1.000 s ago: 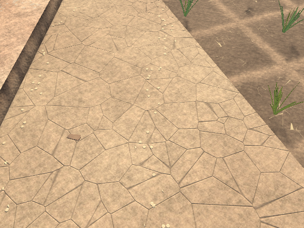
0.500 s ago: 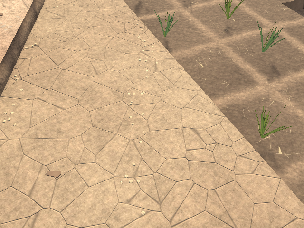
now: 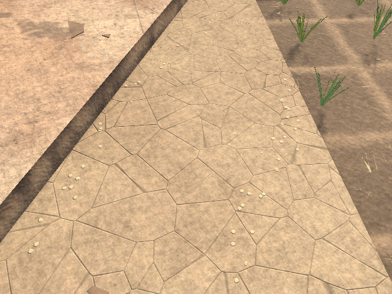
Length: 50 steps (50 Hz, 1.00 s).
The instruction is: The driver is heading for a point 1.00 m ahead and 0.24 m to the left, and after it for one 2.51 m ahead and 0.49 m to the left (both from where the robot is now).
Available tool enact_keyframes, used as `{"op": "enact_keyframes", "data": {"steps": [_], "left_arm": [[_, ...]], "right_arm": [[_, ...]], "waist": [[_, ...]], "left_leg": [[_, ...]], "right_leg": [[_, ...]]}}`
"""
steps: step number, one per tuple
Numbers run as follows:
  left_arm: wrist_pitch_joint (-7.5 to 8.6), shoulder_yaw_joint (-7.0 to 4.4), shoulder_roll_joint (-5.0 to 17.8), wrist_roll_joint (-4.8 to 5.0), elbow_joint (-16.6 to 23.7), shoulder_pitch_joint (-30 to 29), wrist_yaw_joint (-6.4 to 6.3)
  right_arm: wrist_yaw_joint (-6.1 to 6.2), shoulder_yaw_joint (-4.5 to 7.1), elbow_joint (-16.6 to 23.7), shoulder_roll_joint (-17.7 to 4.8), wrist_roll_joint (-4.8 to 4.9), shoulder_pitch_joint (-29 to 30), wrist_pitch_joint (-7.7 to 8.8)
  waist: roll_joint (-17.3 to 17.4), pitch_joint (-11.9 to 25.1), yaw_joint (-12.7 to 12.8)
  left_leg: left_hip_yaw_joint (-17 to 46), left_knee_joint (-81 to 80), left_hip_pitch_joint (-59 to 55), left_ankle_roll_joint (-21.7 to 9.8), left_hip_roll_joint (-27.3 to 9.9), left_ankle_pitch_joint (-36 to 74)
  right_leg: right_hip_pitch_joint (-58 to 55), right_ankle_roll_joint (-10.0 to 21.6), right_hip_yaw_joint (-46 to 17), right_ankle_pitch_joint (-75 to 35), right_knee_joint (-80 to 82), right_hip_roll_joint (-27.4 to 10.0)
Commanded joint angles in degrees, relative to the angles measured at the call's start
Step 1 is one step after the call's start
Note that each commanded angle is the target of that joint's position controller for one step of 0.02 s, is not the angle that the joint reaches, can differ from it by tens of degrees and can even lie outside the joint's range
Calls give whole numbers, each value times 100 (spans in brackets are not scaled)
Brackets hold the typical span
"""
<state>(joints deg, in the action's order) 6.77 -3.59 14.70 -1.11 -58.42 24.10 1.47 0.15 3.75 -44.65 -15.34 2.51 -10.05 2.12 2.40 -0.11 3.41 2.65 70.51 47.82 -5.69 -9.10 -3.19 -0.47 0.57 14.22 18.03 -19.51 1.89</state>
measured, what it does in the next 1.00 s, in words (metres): walks ahead, turning left: left foot, then right foot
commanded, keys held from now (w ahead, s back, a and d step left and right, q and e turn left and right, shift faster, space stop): w+q+shift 0.14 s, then q+shift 0.32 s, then shift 0.54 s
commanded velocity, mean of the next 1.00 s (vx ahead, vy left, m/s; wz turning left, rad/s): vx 0.37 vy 0.00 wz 0.62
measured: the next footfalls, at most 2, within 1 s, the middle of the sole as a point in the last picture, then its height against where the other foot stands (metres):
left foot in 0.20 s outside the picture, level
right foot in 0.66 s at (195, 266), level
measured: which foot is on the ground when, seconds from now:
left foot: up 0.00-0.18, down 0.20-0.68, up 0.70-0.98, down 1.00-1.00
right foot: down 0.00-0.22, up 0.24-0.64, down 0.66-1.00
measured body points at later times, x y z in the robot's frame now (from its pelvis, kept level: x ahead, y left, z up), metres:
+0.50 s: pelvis +0.35 +0.05 +0.00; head +0.38 +0.10 +0.45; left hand +0.49 +0.38 -0.05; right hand +0.55 -0.18 -0.09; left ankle +0.35 +0.09 -0.73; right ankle +0.56 -0.09 -0.66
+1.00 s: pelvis +0.48 +0.06 +0.00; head +0.50 +0.08 +0.44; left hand +0.44 +0.34 -0.12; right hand +0.75 -0.05 -0.11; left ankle +0.40 +0.16 -0.74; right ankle +0.62 +0.02 -0.73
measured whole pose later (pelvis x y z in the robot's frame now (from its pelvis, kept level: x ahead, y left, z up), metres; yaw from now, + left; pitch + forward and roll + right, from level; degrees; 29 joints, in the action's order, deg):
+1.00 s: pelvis +0.48 +0.06 +0.00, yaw +37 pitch +1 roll -1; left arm 0.1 -1.4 13.0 -0.4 -39.9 11.2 -0.4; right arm 0.8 1.7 -38.8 -13.7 -0.4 -10.6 -2.3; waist 0.2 -2.3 1.4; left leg 3.9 33.0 16.1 0.5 -0.1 -17.9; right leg 22.5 1.2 -1.2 7.3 -28.9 2.4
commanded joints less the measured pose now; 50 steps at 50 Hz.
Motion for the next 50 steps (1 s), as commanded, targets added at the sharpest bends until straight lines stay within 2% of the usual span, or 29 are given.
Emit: {"op": "enact_keyframes", "data": {"steps": [1, 4, 6, 7, 9, 10, 11, 12, 13, 14, 15, 16, 18, 21, 23, 26, 29, 32, 33, 34, 35, 36, 37, 39, 41, 43, 47, 49, 50], "left_arm": [[155, 8, 466, -40, 658, -958, -139], [79, -46, 830, 8, 689, -602, -248], [-16, -94, 1125, 11, 831, -688, -314], [-86, -134, 1284, 8, 898, -646, -363], [-264, -226, 1576, 98, 1133, -1007, -405], [-245, -227, 1495, 203, 1288, -1278, -326], [-70, -67, 762, 260, 1480, -1531, -206], [242, 187, 4, 194, 1846, -384, -73], [420, 131, 596, 222, 2063, -770, -37], [434, 77, 728, 331, 2294, -1425, -66], [336, 69, 666, 264, 2311, -1584, -152], [202, 35, 703, 183, 2242, -1481, -192], [-61, -68, 865, 85, 2254, -1391, -204], [-190, 21, 472, -44, 2505, -1985, -282], [-250, 58, 374, 15, 2590, -2231, -317], [-283, 54, 450, 92, 2570, -2514, -281], [-204, 10, 565, 54, 2606, -2742, -206], [-30, -98, 714, 7, 2471, -2281, -157], [25, -126, 813, -74, 2430, -2036, -164], [11, -135, 989, -223, 2501, -1959, -183], [-45, -135, 950, -291, 2355, -1532, -192], [-97, -97, 730, -51, 2445, -1606, -181], [-184, -58, 607, 54, 2490, -1589, -184], [-342, -4, 642, 69, 2482, -1721, -204], [-471, 10, 641, 18, 2472, -1964, -204], [-552, -9, 628, 17, 2405, -1842, -192], [-601, -21, 704, 66, 2277, -1532, -207], [-605, 34, 587, 106, 2206, -1356, -212], [-565, 71, 504, 69, 2184, -1270, -194]], "right_arm": [[-97, -46, 331, 12, -79, -109, 2], [-320, -82, 668, -27, -65, 617, 113], [-464, -37, 838, -148, -48, 757, 169], [-497, 33, 857, -300, -6, 596, 166], [-495, 287, 588, -844, -7, -1011, 73], [-393, 540, 242, -1363, -38, -2297, 20], [-201, 634, 183, -1532, -30, -2268, -67], [-238, 439, 558, -1625, -420, -1564, 51], [-305, 420, 777, -1305, -492, -1583, 123], [-349, 414, 813, -1199, -390, -1386, 232], [-342, 353, 855, -1014, -225, -946, 302], [-318, 303, 991, -920, -165, -551, 321], [-191, 333, 1178, -962, -176, -204, 271], [76, 365, 1121, -1016, -146, -355, 108], [214, 372, 1110, -997, -99, -444, -100], [323, 303, 1157, -784, -114, -478, -299], [314, 223, 1135, -606, -207, -613, -325], [279, 132, 1215, -501, -208, -234, -265], [244, 65, 1264, -331, -247, -246, -224], [223, -6, 1284, -118, -322, -716, -188], [188, 31, 1294, -441, -236, -1109, -173], [157, 153, 1103, -941, -238, -1183, -223], [156, 205, 1100, -1129, -244, -601, -331], [173, 153, 1166, -895, -268, -185, -505], [118, 3, 1135, -454, -230, -261, -515], [120, -85, 1081, -194, -246, -226, -446], [98, -40, 909, -333, -219, -288, -375], [58, -27, 827, -336, -299, -384, -361], [64, -17, 919, -475, -402, -315, -347]], "waist": [[-263, -1005, -484], [6, -1113, -237], [-152, -916, -354], [-375, -644, -488], [-871, 152, -1371], [-692, 753, -1911], [1024, 226, -1745], [2212, 1345, -373], [1025, 2542, -731], [163, 1457, -604], [-819, 910, -284], [-1017, 579, -48], [-928, 347, 126], [-621, 392, -38], [-199, 722, -184], [338, 933, -477], [604, 752, -695], [657, 602, -393], [334, 819, -340], [-761, 1080, -621], [-2130, 1404, -689], [-1446, 1515, -616], [-850, 1256, -370], [-418, 801, -363], [-682, 518, -520], [-1061, 632, -394], [-1251, 802, -307], [-1125, 679, -383], [-865, 646, -349]], "left_leg": [[-6, -661, -132, 28, -110, 920], [-460, -1763, 126, -150, -7, 1185], [-1114, -2362, -607, -296, 371, 999], [-1442, -2309, -1117, -332, 674, 716], [-1590, -2284, -2983, -523, 1205, -57], [-1178, -3036, -4853, -740, 1316, 443], [62, -3813, -5677, -1038, 855, 1772], [3340, -3957, -6999, -2308, -431, 2924], [4353, -4878, -7119, -2369, -714, 1024], [4069, -5315, -6177, -2027, -591, 593], [3549, -5304, -5311, -1685, -394, 459], [3146, -5261, -4351, -1572, -251, 1072], [2340, -5362, -3301, -1358, 168, 1903], [1465, -4966, -2840, -1086, 818, 3298], [1389, -4667, -3065, -773, 1047, 3108], [1432, -4396, -3324, -371, 1020, 2035], [1922, -4169, -3595, -399, 752, 1298], [2197, -3539, -3799, -281, 669, 1123], [1928, -2920, -3559, -85, 986, 578], [1399, -1646, -2739, 253, 1685, -1865], [1092, -597, -1760, 642, 1961, -3872], [1231, 48, -1617, 853, 1566, -3659], [1013, 461, -1463, 984, 1480, -3297], [810, 445, -1502, 1036, 1308, -2771], [260, -738, -2120, 989, 1167, -2527], [-65, -1837, -2600, 987, 1110, -2622], [-54, -3533, -3209, 749, 987, -1596], [-126, -4365, -3804, 484, 1037, -1036], [255, -4376, -4079, 303, 679, -899]], "right_leg": [[1245, 539, -245, -1557, 1379, -1435], [202, 358, 90, -2330, 1242, -1584], [-145, 204, 400, -4637, 760, -1557], [-348, 206, 446, -6243, 268, -1588], [-154, 318, 328, -8464, -1915, -1719], [640, 232, 113, -7711, -3640, -1531], [2259, -163, -42, -1556, -6453, -163], [4192, -261, -1508, 1761, -8282, 548], [4070, 35, -2544, 1432, -8113, 338], [4350, 142, -2402, 1204, -7470, 205], [4277, 112, -2340, 909, -6809, -126], [3869, -15, -2326, 732, -6470, -284], [3255, -286, -2278, 547, -5644, -524], [3066, -542, -1938, -112, -4209, -258], [3023, -621, -1891, -740, -3258, 49], [2922, -619, -1828, -1717, -2143, 143], [2886, -485, -1954, -1773, -1580, 81], [2322, -82, -1949, -2104, -608, -92], [1490, 156, -2200, -3396, -442, -510], [427, 820, -3253, -5757, -666, -1474], [-215, 1938, -5113, -5856, -312, -2629], [-102, 1991, -5442, -4350, -308, -2624], [107, 1713, -4781, -3404, -344, -2229], [922, 1330, -4026, -2024, -83, -1757], [1676, 955, -3093, -1387, 192, -1086], [1642, 984, -2729, -1420, 245, -887], [1365, 1133, -3013, -730, 108, -1191], [1831, 776, -2888, 125, 80, -1039], [2199, 470, -2745, 571, -64, -931]]}}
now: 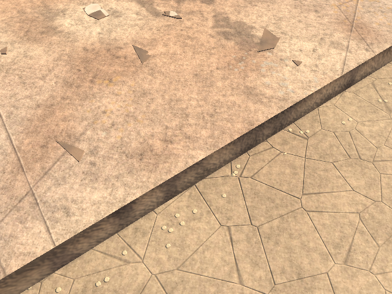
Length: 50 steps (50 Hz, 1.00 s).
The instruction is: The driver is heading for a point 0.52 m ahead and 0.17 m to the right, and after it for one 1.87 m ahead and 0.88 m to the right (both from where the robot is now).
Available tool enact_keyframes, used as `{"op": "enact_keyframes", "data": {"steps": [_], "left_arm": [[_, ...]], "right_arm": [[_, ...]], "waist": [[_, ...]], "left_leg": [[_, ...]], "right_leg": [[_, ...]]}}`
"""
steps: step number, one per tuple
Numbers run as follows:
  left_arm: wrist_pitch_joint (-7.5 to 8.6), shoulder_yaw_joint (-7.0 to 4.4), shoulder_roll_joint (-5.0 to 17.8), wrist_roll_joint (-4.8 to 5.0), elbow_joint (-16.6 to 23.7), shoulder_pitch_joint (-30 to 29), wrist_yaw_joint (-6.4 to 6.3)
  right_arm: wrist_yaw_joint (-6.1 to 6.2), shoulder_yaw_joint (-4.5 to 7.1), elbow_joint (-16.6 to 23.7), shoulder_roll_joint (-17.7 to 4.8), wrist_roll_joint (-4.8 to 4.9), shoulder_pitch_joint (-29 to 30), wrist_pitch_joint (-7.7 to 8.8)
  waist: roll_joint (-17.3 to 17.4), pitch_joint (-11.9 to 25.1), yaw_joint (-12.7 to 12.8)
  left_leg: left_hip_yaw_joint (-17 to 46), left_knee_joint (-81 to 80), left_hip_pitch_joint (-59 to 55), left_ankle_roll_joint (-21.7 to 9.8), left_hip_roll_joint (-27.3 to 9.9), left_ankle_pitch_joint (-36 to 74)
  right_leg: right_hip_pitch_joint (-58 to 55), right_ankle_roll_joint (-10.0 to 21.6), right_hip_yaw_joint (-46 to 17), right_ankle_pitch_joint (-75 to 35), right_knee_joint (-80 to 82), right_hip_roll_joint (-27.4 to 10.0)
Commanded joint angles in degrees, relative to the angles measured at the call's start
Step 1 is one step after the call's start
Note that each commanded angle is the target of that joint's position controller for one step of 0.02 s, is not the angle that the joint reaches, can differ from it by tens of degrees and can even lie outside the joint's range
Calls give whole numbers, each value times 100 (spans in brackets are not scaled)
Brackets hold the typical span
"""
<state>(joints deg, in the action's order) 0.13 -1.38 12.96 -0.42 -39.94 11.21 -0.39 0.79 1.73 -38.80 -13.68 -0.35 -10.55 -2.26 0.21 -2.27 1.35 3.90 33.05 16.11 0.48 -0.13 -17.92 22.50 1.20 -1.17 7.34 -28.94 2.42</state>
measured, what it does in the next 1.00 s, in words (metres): walks ahead, turning right: right foot, then left foot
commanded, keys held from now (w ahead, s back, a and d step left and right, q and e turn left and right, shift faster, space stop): shift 0.02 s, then e+shift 0.20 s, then w+e+shift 0.40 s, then w+shift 0.08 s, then w+q+shift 0.30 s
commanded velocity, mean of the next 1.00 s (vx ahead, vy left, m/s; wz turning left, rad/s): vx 0.56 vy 0.00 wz -0.39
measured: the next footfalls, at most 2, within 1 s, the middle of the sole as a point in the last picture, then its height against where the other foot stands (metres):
right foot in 0.42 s outside the picture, level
left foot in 0.82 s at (255, 276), level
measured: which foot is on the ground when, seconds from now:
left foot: down 0.00-0.40, up 0.42-0.80, down 0.82-1.00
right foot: down 0.00-0.10, up 0.12-0.40, down 0.42-0.84, up 0.86-1.00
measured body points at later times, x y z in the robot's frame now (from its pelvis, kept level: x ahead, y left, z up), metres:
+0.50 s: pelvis +0.09 -0.07 -0.01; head +0.09 -0.10 +0.44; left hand +0.27 +0.18 -0.09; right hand +0.16 -0.38 -0.10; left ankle +0.05 +0.11 -0.64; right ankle +0.02 -0.13 -0.73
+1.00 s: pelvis +0.44 -0.21 +0.01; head +0.46 -0.23 +0.46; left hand +0.70 -0.07 -0.08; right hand +0.35 -0.48 -0.11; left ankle +0.50 -0.14 -0.73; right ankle +0.32 -0.30 -0.64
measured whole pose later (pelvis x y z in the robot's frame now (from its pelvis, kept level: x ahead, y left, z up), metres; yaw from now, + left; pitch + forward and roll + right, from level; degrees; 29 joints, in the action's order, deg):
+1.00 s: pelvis +0.44 -0.21 +0.01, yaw -26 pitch +1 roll +2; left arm 7.5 -0.1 15.2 0.1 -39.0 11.2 1.1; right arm -1.9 3.7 -43.2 -16.5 0.3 -23.2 5.5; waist -1.6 -1.7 -2.8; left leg 3.6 25.0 14.7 -5.7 7.8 -11.1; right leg 26.1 4.2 -5.5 18.6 -69.3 -0.4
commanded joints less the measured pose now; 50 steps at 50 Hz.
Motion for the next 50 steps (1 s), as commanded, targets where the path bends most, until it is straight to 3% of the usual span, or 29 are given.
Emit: {"op": "enact_keyframes", "data": {"steps": [1, 2, 4, 6, 8, 10, 11, 14, 16, 18, 20, 21, 22, 23, 24, 26, 28, 32, 35, 38, 40, 41, 42, 43, 44, 45, 46, 47, 50], "left_arm": [[155, -125, 573, -65, 422, 43, 26], [197, -105, 496, -84, 428, -160, 62], [180, -199, 710, 35, 529, -422, 57], [123, -292, 861, 111, 594, -286, 67], [65, -326, 789, 117, 709, -265, 116], [-36, -338, 680, 122, 827, -319, 149], [-97, -317, 606, 141, 831, -262, 161], [-170, -264, 618, 246, 965, -518, 304], [-121, -291, 709, 264, 960, -432, 358], [-32, -337, 756, 276, 754, 6, 335], [37, -517, 977, 256, 191, 1266, 257], [91, -720, 1489, 250, -61, 2343, 209], [312, -756, 2231, 191, 164, 2438, 249], [456, -634, 1724, 186, 370, 2135, 291], [514, -515, 1423, 128, 394, 1920, 281], [434, -408, 1203, 161, 521, 1372, 223], [378, -315, 1062, 133, 592, 1106, 85], [329, -348, 1175, 182, 378, 1195, -133], [407, -323, 1094, 297, 87, 1599, -140], [398, -334, 1150, 229, -139, 1710, -127], [313, -367, 1309, 20, -241, 1781, -80], [270, -355, 1337, -64, -213, 1519, -77], [285, -255, 1109, -165, -39, 1205, -92], [432, -37, 260, 39, 134, 1975, 14], [607, -34, 705, 195, 190, 1501, 59], [751, -89, 983, 360, 397, 671, 125], [865, -15, 961, 235, 526, 83, 142], [942, -10, 830, 80, 623, -232, 145], [898, 13, 721, -29, 594, -49, 167]], "right_arm": [[6, 246, 306, -893, -168, -167, 93], [-14, 159, 228, -482, -194, -176, 144], [34, 238, 270, -710, -178, -97, 217], [120, 367, 281, -1013, -93, -232, 260], [215, 379, 385, -978, -73, -234, 292], [259, 392, 411, -946, -39, -236, 337], [256, 416, 431, -967, 10, -104, 331], [159, 506, 408, -1161, 112, -240, 357], [66, 537, 403, -1274, 130, -109, 443], [-34, 550, 345, -1276, 127, 28, 515], [-60, 489, 346, -1077, 68, 245, 558], [-41, 399, 570, -793, 44, 642, 625], [-49, 203, 1185, -167, 8, 1064, 827], [-128, 220, 1285, -590, 248, 1390, 1077], [-203, 253, 1247, -809, 341, 1419, 1206], [-218, 278, 940, -867, 31, 989, 1268], [-253, 326, 830, -930, -30, 952, 1186], [-317, 125, 935, -476, 13, 1715, 1133], [-386, 136, 1048, -527, 151, 2075, 1161], [-388, 234, 1007, -814, 215, 1986, 1142], [-316, 383, 858, -1118, 265, 1189, 1069], [-253, 450, 606, -1255, 298, 54, 985], [-202, 454, 273, -1366, 230, -1546, 893], [-285, 559, -35, -1838, 89, -2136, 906], [-318, 440, -53, -1239, 153, -2035, 946], [-260, 388, -38, -996, 88, -1601, 914], [-264, 388, 32, -1014, 44, -1481, 896], [-298, 373, 45, -999, 25, -1328, 897], [-225, 266, 46, -716, 113, -1013, 871]], "waist": [[158, 659, 67], [484, 568, -8], [800, 91, -94], [1056, -59, -137], [1134, 97, -229], [768, 174, -263], [635, 218, -215], [715, 398, -471], [753, 237, -387], [602, 159, -142], [111, 418, 479], [-952, 506, 1010], [-2416, 406, 723], [-1336, 414, 859], [-804, 139, 643], [-101, -174, 158], [-228, -306, -34], [-489, -409, 148], [-766, -365, 373], [-978, -315, 335], [-1269, 472, -97], [-1364, 1071, -739], [-918, 1930, -1409], [1971, 2783, -761], [2135, 2297, -916], [1378, 1209, -904], [280, 836, -836], [-228, 468, -603], [182, 77, -52]], "left_leg": [[551, -629, -502, -589, -536, 58], [581, -966, 106, -662, -555, -898], [646, -1231, 286, -580, -632, -966], [942, -1235, 63, -834, -1159, 92], [1257, -1091, -251, -1293, -1850, 1885], [1267, -950, -754, -1498, -2211, 3219], [1014, -875, -907, -1402, -2116, 3374], [647, -1666, -846, -1113, -1881, -266], [363, -1902, -656, -975, -1750, -1108], [-78, -1706, -446, -878, -1658, -1223], [-971, -138, 280, -596, -1210, -261], [-1457, 2459, 1708, -217, -762, 389], [-573, 4338, 4259, 65, 416, -1600], [311, 4807, 5131, -110, 87, -1216], [319, 4719, 5210, -248, -126, -816], [276, 3647, 4291, -215, -429, 124], [95, 2865, 3467, 18, -376, 741], [-427, 760, 2033, 318, 155, 2063], [-349, -122, 1311, 221, 154, 2589], [-516, -584, 1621, -98, 115, 2234], [-1001, -345, 759, -489, 474, 1517], [-1067, -126, -564, -749, 474, 1321], [-44, 494, -2850, -1132, -285, 595], [3748, -703, -4514, -2245, -1566, -2397], [5163, -1914, -4425, -2053, -1584, -3068], [4296, -1864, -3719, -1893, -1530, -2423], [3685, -1859, -2832, -1781, -1283, -1406], [3287, -1979, -2046, -1763, -1036, -743], [2703, -2343, -919, -1912, -659, -293]], "right_leg": [[82, 117, -613, 1728, 630, -522], [-356, -81, -304, 1250, 354, -323], [-22, -63, -163, 743, -258, -105], [529, 34, -18, 751, -950, -33], [1008, 12, 96, 1806, -2109, -177], [1645, -101, -80, 2434, -3049, -493], [1711, -165, -74, 2337, -3013, -610], [1315, -88, 301, 1755, -2516, -777], [848, 57, 557, 1875, -1956, -673], [92, 203, 926, 1701, -1337, -472], [-1687, 419, 1393, 1387, -619, 129], [-2980, 945, -192, 1958, -46, -490], [-3729, 2123, -4349, 3019, 1457, -1813], [-3982, 2413, -5203, 3828, 2118, -2333], [-3766, 2222, -4756, 3436, 1919, -2331], [-2615, 1789, -3326, 2563, 1728, -1775], [-1788, 1558, -2509, 1808, 1888, -1309], [-617, 1252, -1464, 539, 1939, -692], [-842, 1135, -1550, 419, 2102, -977], [-2322, 947, -1333, -1528, 1678, -1304], [-3007, 804, -974, -4808, 329, -1270], [-2587, 692, -713, -5879, -944, -1175], [-927, 604, -741, -4665, -2933, -1027], [1294, 142, -757, 300, -5356, 179], [2111, 264, -910, 1614, -5581, 110], [2582, 374, -936, 1393, -5566, -194], [2309, 445, -849, 1231, -5133, -334], [2083, 437, -802, 1166, -4574, -430], [1586, 175, -737, 1119, -3444, -616]]}}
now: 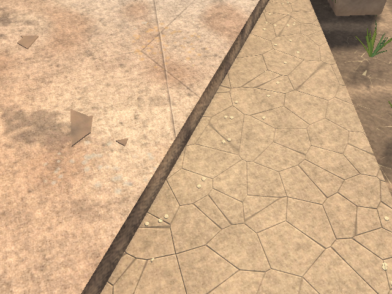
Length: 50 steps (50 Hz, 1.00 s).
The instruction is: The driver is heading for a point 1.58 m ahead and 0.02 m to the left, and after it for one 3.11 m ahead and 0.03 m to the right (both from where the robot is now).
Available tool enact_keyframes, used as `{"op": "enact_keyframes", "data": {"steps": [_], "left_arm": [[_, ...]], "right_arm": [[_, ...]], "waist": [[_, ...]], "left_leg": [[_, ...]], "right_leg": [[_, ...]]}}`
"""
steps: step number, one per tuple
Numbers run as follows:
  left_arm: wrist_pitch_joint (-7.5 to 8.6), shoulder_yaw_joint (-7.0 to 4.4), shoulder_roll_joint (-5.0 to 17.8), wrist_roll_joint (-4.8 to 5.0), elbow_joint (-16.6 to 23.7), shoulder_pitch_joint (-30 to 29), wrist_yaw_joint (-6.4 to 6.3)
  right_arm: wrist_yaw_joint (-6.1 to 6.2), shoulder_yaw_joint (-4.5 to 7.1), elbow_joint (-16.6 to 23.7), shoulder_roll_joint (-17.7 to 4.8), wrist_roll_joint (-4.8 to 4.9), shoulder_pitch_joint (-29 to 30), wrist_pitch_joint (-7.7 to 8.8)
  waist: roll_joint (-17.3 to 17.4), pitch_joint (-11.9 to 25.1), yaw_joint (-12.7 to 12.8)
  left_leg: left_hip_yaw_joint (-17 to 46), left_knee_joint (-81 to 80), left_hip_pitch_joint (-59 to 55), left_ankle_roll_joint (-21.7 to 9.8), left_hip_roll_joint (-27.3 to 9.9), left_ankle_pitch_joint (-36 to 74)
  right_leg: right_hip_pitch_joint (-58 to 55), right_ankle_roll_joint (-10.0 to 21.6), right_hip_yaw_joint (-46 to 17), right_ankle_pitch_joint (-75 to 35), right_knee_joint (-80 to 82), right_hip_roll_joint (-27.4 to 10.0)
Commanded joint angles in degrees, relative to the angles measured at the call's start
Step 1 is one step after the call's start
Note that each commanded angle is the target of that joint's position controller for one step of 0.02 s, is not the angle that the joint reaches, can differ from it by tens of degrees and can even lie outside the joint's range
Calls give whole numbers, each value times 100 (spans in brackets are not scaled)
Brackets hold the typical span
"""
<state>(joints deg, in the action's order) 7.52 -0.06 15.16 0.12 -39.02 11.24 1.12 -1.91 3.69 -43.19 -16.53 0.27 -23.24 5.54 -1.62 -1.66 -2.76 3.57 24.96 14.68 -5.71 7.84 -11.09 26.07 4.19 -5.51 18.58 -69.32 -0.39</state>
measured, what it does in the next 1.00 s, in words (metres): walks ahead: right foot, then left foot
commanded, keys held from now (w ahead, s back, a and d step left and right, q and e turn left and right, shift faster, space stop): w+q+shift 0.18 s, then w+shift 0.44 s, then w+e+shift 0.38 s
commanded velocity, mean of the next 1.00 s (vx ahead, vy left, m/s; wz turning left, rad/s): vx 0.99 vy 0.00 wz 0.10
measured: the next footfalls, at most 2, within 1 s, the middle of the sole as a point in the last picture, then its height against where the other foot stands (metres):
right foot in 0.24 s outside the picture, level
left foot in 0.66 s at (154, 250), level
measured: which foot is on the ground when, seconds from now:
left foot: down 0.00-0.26, up 0.28-0.64, down 0.66-1.00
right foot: up 0.00-0.22, down 0.24-0.64, up 0.66-1.00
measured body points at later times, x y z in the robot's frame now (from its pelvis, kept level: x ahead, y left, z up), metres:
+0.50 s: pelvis +0.43 -0.02 +0.00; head +0.44 -0.01 +0.45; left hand +0.30 +0.24 -0.13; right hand +0.72 -0.19 -0.06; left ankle +0.50 +0.13 -0.66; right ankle +0.40 -0.17 -0.74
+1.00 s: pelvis +0.82 +0.12 -0.01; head +0.84 +0.13 +0.44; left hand +0.98 +0.38 -0.10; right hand +0.85 -0.14 -0.14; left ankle +0.61 +0.15 -0.72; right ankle +0.95 +0.02 -0.63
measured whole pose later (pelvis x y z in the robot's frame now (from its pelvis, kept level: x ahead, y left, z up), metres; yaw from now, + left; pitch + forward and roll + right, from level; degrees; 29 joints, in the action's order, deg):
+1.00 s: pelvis +0.82 +0.12 -0.01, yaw +6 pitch +1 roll -1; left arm 0.2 -1.3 13.0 2.0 -36.1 7.6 1.7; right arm 3.8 1.5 -49.1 -13.6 -2.1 -25.2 3.2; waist 1.3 -1.3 -0.4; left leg -16.7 21.1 -8.5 -0.1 -1.0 -22.9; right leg 46.4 1.5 2.6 11.6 -69.6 -0.6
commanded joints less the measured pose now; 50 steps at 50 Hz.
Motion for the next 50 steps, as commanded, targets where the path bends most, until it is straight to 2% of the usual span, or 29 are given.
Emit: {"op": "enact_keyframes", "data": {"steps": [1, 5, 9, 11, 12, 13, 14, 15, 17, 18, 19, 21, 24, 28, 30, 31, 32, 33, 34, 35, 36, 38, 40, 42, 45, 47, 48, 49, 50], "left_arm": [[142, -99, 470, -106, 564, -168, 12], [187, 12, 295, -126, 964, -1246, 87], [129, -243, 722, 121, 998, -1360, -57], [137, -443, 940, 132, 871, -645, -121], [123, -543, 1054, 128, 706, 381, -162], [54, -647, 1452, 69, 503, 1775, -222], [12, -721, 1900, -37, 151, 1907, -58], [-18, -614, 1210, 20, 268, 1609, -27], [-95, -517, 784, -86, 112, 1186, -36], [-86, -495, 676, -155, 32, 984, -18], [-73, -436, 495, -182, -42, 826, -18], [-56, -370, 276, -27, -187, 747, 19], [11, -472, 706, 121, -268, 680, -44], [-93, -453, 925, 125, -458, 1022, -76], [-284, -298, 739, 122, -800, 1720, -37], [-350, -332, 1089, 37, -858, 1689, -59], [-415, -362, 1356, 58, -809, 1173, -74], [-306, -260, 991, -87, -505, 887, -54], [-35, -31, 77, -160, -417, 1436, -2], [140, -97, 498, 284, -381, 1407, 13], [98, -211, 735, 455, -371, 1004, -57], [-185, -172, 315, 341, -324, 710, -85], [-482, -132, -122, 378, -393, 994, -23], [-660, -66, -345, 323, -59, 684, -8], [-682, -106, -85, 77, 485, 184, 2], [-742, -213, 202, 99, 545, 265, -2], [-740, -248, 312, 130, 660, 259, 8], [-705, -439, 764, 227, 598, 274, 61], [-707, -472, 761, 266, 685, -94, 145]], "right_arm": [[89, 56, 451, -429, 121, 255, 84], [289, 186, 465, -810, 244, 330, 48], [313, 231, 331, -822, 337, -132, -17], [268, 197, 207, -726, 231, -294, -87], [223, 137, 274, -621, 89, -151, -105], [215, -51, 451, -91, -136, -184, -79], [205, -222, 523, 390, 388, -1253, 28], [266, -175, 340, -117, 492, -857, 11], [226, -176, 619, -286, 225, 740, 35], [206, -167, 712, -229, 103, 966, 53], [162, -173, 718, -145, 116, 1004, 11], [118, -251, 755, 52, 170, 1041, -86], [49, -371, 1003, 40, -7, 1585, -54], [-61, -464, 1092, 0, -31, 2076, -54], [-17, -411, 1489, -163, -10, 2471, -36], [-5, -224, 1352, -549, -17, 1810, -6], [23, -77, 1058, -678, -2, 408, -29], [85, 76, 513, -1111, 31, -817, -100], [148, 34, 505, -1402, -108, -738, -192], [175, 111, 613, -1151, -224, -1051, -244], [174, 87, 602, -902, -344, -817, -213], [90, -85, 392, -290, -312, -158, -154], [44, -168, 174, 233, -249, 314, -118], [93, -201, 150, 387, -198, 832, -32], [412, -148, 228, -65, -308, 1098, 122], [594, -32, 301, -677, -324, 1168, 113], [674, 49, 323, -1009, -222, 1110, 55], [734, 74, 355, -1048, -192, 755, -87], [768, 118, 210, -1167, -186, 126, -204]], "waist": [[328, -201, 435], [465, -563, 216], [566, -347, 126], [634, 136, 521], [689, 829, 1085], [-148, 1917, 1476], [-3157, 2596, 724], [-1973, 1664, 938], [-56, 278, 972], [-81, 139, 752], [-190, 6, 534], [-278, -119, 285], [27, -447, 171], [-27, -484, 288], [-30, 45, 256], [-418, 613, -116], [-781, 1123, -1003], [-108, 1756, -1202], [1929, 1787, -341], [1697, 2295, -764], [697, 1345, -737], [470, 112, -120], [729, -332, 428], [830, -652, 701], [446, -515, 924], [350, 96, 1054], [646, 444, 1068], [413, 587, 979], [293, 634, 753]], "left_leg": [[2622, -1603, -330, -1296, -1469, -908], [1782, -1771, 1597, -860, -1012, -613], [2127, -1159, 701, -461, -1189, -733], [1854, 88, -3, -206, -1146, 968], [1581, 1486, 360, 4, -972, 1707], [1185, 3685, 1246, 111, -692, 800], [670, 5591, 2921, 290, -299, -1673], [673, 6057, 3595, 210, -758, -1318], [365, 5764, 3575, 135, -1089, -845], [459, 5278, 3312, 113, -1224, -720], [507, 4991, 3013, 116, -1373, -755], [442, 4469, 2911, 147, -1454, -881], [315, 3270, 3034, 258, -1629, 85], [-386, 2741, 2135, 224, -1359, 707], [-851, 1933, 1683, -188, -850, -793], [-824, 1106, 632, -243, -665, -171], [-535, 45, -1354, -347, -850, 724], [255, 380, -3803, -268, -1640, 804], [1309, 1440, -4654, -57, -2653, 3781], [2755, 238, -4618, -678, -3293, 2277], [2505, -222, -3888, -838, -3243, 1449], [1344, -706, -2222, -666, -2782, 1493], [174, -897, -953, -212, -2402, 1531], [-834, -1145, 207, 166, -2046, 2062], [-1680, -1200, 888, 342, -1655, 3169], [-1916, -1048, -88, 525, -1711, 5603], [-1843, -837, -561, 499, -1752, 7331], [-1850, -126, -1352, 599, -1590, 9334], [-1864, 984, -1961, 793, -1734, 10318]], "right_leg": [[1160, -242, -226, 70, 989, -377], [-688, -618, 175, -2070, 3094, -36], [-1297, -794, -116, -2196, 3825, 25], [-1820, -550, 160, -1490, 3890, 77], [-2998, -337, 147, -1294, 3590, -167], [-4639, 39, -1184, 76, 3534, -1143], [-5591, 1050, -4942, 2420, 5215, -2418], [-5012, 931, -5165, 3369, 5631, -2193], [-3484, 764, -3044, 1068, 5474, -1668], [-2927, 813, -2547, 383, 5461, -1523], [-2483, 794, -2123, -23, 5572, -1368], [-2133, 812, -1615, -504, 5790, -1274], [-1810, 848, -948, -1284, 6189, -1316], [-1797, 657, -32, -2698, 6415, -1230], [-2935, 417, 332, -6262, 5121, -1115], [-3222, 293, 212, -7256, 4104, -1115], [-2301, 196, 176, -7685, 2698, -1067], [-345, 100, -84, -3435, 881, -587], [1471, 130, -541, 1218, -711, -8], [2396, 21, -881, 850, -1165, 206], [2740, -165, -627, 422, -1505, -5], [2890, -405, -91, -215, -2283, -342], [2757, -429, -35, -302, -2851, -519], [2618, -444, 232, -367, -2713, -505], [1719, -545, 785, -1233, -1323, -294], [926, -286, 1325, -1488, -249, -80], [233, -265, 1787, -1089, 417, 177], [9, -214, 2427, -884, 657, 781], [-227, -190, 2785, -836, 1463, 989]]}}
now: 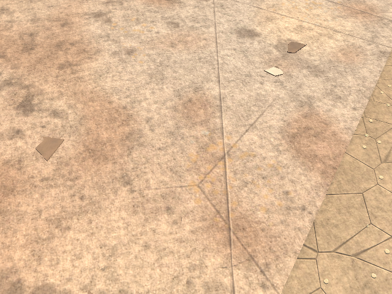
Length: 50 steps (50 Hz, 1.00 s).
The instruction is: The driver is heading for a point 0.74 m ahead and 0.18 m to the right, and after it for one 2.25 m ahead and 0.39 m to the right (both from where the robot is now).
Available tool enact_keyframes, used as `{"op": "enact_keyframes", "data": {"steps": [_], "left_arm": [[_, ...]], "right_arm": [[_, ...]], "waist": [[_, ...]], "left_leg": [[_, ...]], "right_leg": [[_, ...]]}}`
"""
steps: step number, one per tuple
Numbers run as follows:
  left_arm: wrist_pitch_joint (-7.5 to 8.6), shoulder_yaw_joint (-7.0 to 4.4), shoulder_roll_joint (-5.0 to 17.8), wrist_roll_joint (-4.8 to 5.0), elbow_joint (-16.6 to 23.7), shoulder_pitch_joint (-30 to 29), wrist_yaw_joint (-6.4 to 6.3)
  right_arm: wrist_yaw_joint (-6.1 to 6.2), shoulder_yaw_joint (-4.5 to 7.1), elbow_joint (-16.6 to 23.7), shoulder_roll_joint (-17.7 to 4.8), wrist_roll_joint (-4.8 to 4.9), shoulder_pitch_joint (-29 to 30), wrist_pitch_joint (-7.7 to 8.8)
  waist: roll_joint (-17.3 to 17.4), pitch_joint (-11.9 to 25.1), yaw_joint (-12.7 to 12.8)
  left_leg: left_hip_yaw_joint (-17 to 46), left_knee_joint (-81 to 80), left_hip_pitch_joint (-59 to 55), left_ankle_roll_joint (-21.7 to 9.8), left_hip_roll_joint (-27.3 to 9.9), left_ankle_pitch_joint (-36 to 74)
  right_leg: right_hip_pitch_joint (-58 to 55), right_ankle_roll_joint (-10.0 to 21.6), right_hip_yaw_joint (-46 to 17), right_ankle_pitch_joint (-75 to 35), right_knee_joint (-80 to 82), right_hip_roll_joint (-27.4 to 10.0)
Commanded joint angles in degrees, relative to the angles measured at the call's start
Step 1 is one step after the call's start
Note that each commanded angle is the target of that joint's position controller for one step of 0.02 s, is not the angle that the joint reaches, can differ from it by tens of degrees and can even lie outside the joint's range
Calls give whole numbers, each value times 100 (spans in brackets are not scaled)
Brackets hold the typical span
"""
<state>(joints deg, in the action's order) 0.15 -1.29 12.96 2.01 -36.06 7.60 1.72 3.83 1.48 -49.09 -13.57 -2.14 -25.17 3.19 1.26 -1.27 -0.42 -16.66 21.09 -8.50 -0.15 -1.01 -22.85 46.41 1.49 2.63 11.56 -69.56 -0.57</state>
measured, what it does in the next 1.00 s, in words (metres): climbs, turning right: right foot, then left foot 0.14 m higher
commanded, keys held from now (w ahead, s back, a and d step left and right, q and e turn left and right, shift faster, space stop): w+e+shift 0.70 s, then w+shift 0.02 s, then w+q+shift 0.28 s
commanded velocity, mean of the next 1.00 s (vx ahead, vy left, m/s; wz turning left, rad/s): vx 1.00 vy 0.00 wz -0.69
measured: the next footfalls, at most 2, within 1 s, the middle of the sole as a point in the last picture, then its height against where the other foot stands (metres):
right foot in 0.06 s outside the picture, level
left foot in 0.32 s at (166, 279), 0.14 m higher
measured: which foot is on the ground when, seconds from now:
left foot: down 0.00-0.02, up 0.04-0.30, down 0.32-0.80, up 0.82-1.00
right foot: up 0.00-0.04, down 0.06-0.32, up 0.34-0.78, down 0.80-1.00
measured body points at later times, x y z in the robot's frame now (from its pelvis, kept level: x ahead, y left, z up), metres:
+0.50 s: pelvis +0.40 +0.02 +0.10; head +0.39 +0.04 +0.55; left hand +0.72 +0.17 +0.05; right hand +0.32 -0.26 +0.00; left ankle +0.44 +0.13 -0.59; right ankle +0.31 -0.11 -0.45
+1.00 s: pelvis +0.72 -0.19 +0.14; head +0.72 -0.19 +0.59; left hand +0.89 -0.01 +0.01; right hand +0.70 -0.48 +0.05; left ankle +0.89 -0.06 -0.47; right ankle +0.68 -0.20 -0.59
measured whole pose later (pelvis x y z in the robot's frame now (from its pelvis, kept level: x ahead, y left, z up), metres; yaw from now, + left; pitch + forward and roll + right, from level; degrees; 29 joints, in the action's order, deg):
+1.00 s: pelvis +0.72 -0.19 +0.14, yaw -40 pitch -2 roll -2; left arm 6.4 -2.4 11.6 -0.8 -46.3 25.3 3.3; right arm -0.1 0.2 -40.1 -14.3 4.2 -10.1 4.3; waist 2.8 -0.6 2.1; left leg 9.6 78.0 40.8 -5.2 -6.8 -8.9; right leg 7.9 7.3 7.7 16.7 -26.0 7.2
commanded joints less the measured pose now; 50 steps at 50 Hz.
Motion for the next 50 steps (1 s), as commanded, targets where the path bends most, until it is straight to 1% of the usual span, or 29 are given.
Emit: {"op": "enact_keyframes", "data": {"steps": [1, 2, 3, 4, 5, 6, 8, 10, 11, 13, 15, 16, 17, 18, 20, 22, 23, 26, 27, 32, 35, 38, 39, 40, 41, 42, 44, 47, 50], "left_arm": [[-4, -495, 999, 87, 303, 714, 165], [-63, -666, 1185, 26, -20, 1970, 205], [-23, -666, 1104, -86, -741, 3342, 188], [171, -397, 1096, -453, -890, 2714, 235], [270, -262, 949, -761, -1050, 3136, 249], [224, -283, 619, -536, -1422, 4228, 145], [241, -154, 478, -142, -1305, 3285, -181], [250, -152, 1141, 10, -496, 464, -474], [328, -214, 1413, -97, -43, -604, -521], [618, -633, 2157, 162, -58, -13, -463], [556, -776, 2464, 256, -298, 319, -255], [582, -680, 1911, -14, -50, -110, -197], [658, -390, 362, -90, 452, 286, -114], [658, -384, 200, 82, 415, 1373, 4], [258, -205, -186, -5, 385, 945, -85], [-27, -231, 34, 78, 309, 1117, -69], [-136, -283, 241, 180, 305, 1084, -39], [-149, -338, 466, -92, 545, 101, -21], [-74, -264, 381, -72, 623, -166, 36], [143, -272, 595, 141, 714, -861, 252], [247, -334, 842, 218, 729, -971, 269], [133, -518, 1169, 104, 451, 533, 220], [74, -672, 1363, 55, 28, 1954, 152], [60, -713, 1481, 74, -362, 2773, 61], [253, -585, 1693, -185, -106, 1950, 50], [421, -507, 1187, -300, 79, 1760, 48], [673, -358, 746, -242, -138, 1486, 131], [825, -176, 195, -312, -294, 848, 196], [852, -221, 441, -282, -542, 1049, 99]], "right_arm": [[186, 377, 840, -1611, 138, 426, -31], [144, 395, 1017, -1647, 321, 1026, -10], [3, 234, 1446, -1078, 535, 2283, 71], [-78, -68, 2127, 206, 337, 2392, 347], [-284, -311, 2547, 760, 339, 2661, 525], [-271, -350, 2902, 591, 304, 3227, 641], [-417, -703, 3607, 985, 403, 2671, 628], [-673, -670, 3674, 278, 221, 2177, 445], [-526, -566, 3737, -97, 165, 2251, 429], [-218, -487, 3554, 10, -154, 1955, 371], [174, 143, 3145, -931, 154, -162, 309], [138, 308, 2607, -1492, 290, -1581, 294], [50, 253, 2209, -2103, 248, -1436, 360], [31, 147, 2751, -1574, 414, -14, 413], [-223, -39, 2530, -459, 517, 1216, 290], [-399, -98, 1974, 64, 198, 1519, 210], [-430, -30, 1801, -68, 114, 1385, 179], [-349, 152, 1256, -282, 89, 731, 333], [-243, 164, 1153, -332, 220, 481, 367], [-116, 301, 932, -1098, 135, 400, 267], [-73, 411, 804, -1655, 177, 307, 155], [-60, 505, 785, -1897, 298, 525, 72], [-95, 440, 813, -1768, 238, 852, 87], [-129, 250, 840, -1096, 205, 1179, 148], [-268, -85, 1143, -12, 305, 191, 371], [-352, -56, 1350, -573, 688, 503, 585], [-337, 33, 1334, -874, 840, 1244, 533], [-365, 69, 931, -796, 699, 733, 138], [-408, 13, 925, -557, 574, 1010, -18]], "waist": [[255, 689, 793], [388, 720, 1460], [-1465, 98, 2259], [-3054, -599, 1029], [-2203, 696, 955], [-1390, 1714, 1497], [-341, 1291, 279], [200, -747, -1259], [630, -1314, -1500], [836, -56, -1232], [-24, 1472, -2397], [502, 1770, -2714], [4200, 1448, -1486], [3982, 1193, -326], [1266, -692, 185], [515, -839, 672], [534, -743, 595], [23, -577, 63], [-7, -491, -93], [-79, -412, -167], [517, -226, 10], [1091, 359, 951], [839, 865, 1638], [45, 629, 1849], [-1775, 1172, 433], [-1229, 1923, 709], [383, 379, 385], [156, -137, -296], [-70, -369, -180]], "left_leg": [[345, 2530, 431, 337, -1104, 11663], [515, 4492, 1115, 326, -941, 10118], [337, 8873, 2903, 304, 196, 3024], [934, 12267, 6630, 377, 872, -1915], [1730, 13968, 8327, 150, 801, -2819], [2210, 14164, 8671, 114, 491, -2449], [3161, 12822, 10122, -320, -239, -2915], [2444, 9329, 8039, -128, -683, -2415], [1975, 7631, 6019, 145, -724, -1501], [1233, 5913, 1513, 244, -373, 452], [1612, 4379, 303, 213, 104, -535], [2862, 3471, 229, -2, -52, -1115], [6024, 372, 848, -103, -1090, -1574], [8914, -1573, 1317, -558, -2204, -3536], [6848, -874, 3101, -841, -2093, -4348], [3924, 181, 4154, -397, -1480, -2506], [2941, 115, 4038, -371, -1383, -1749], [1761, -156, 2787, -288, -1246, 180], [1718, -362, 2140, -212, -1317, 955], [602, -839, 597, 9, -1096, 2179], [102, -380, 373, 20, -1124, 5780], [354, 1269, 337, -516, -1592, 8323], [450, 2763, 1002, -686, -1422, 7768], [579, 5213, 2788, -600, -683, 2909], [1516, 7097, 4972, -604, 53, -1087], [2727, 7174, 5620, -773, 222, -586], [2714, 6294, 5633, -792, -325, 408], [2831, 6039, 5002, -553, -816, 1287], [2780, 5845, 5470, -399, -858, 2086]], "right_leg": [[-3059, 353, 1463, -1111, 2410, 720], [-4279, 821, 724, -2072, 4073, 252], [-5384, 1528, 214, -4383, 6449, -429], [-6062, 1745, -1169, -6730, 4115, -776], [-7399, 2146, -2168, -6774, 2715, -1381], [-8084, 1911, -2937, -4253, 3375, -1227], [-7429, 1645, -4027, -235, 4339, -1844], [-2305, 1128, -3085, 1828, 6238, -1493], [389, 1010, -2567, 1902, 6572, -884], [1720, 965, -1993, 472, 6816, -412], [-1100, 519, -2070, -5194, 3778, -145], [-1452, 338, -2500, -4341, 1357, 23], [-592, 409, -2371, 926, -1538, 1243], [244, 346, -2669, 561, -3087, 1116], [679, 226, -1068, -110, -3700, 267], [65, 245, -741, -391, -3182, -107], [-175, 118, -609, -100, -2586, -95], [-159, 172, -398, -677, -1351, -217], [115, 257, -628, -605, -925, -393], [-149, 387, 221, -1197, 1714, -136], [-1468, 509, 942, -1248, 2679, 347], [-3053, 981, 539, -258, 2871, 505], [-4628, 1219, 127, -442, 3453, 414], [-5897, 1280, -675, -336, 3710, -112], [-7071, 1686, -3172, 469, 3637, -1039], [-7038, 2040, -5073, 2280, 5273, -1861], [-5202, 1760, -4030, 2468, 5952, -1825], [-3454, 1134, -2195, 970, 5846, -1206], [-3141, 622, -959, -114, 6119, -952]]}}
Velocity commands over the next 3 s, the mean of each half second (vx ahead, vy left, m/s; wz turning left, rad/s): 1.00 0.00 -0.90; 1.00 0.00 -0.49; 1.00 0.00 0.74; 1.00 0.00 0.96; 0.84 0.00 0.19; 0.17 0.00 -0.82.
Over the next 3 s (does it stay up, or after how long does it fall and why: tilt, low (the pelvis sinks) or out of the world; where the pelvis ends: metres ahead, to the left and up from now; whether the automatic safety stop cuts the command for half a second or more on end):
stays up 2.17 -0.25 0.15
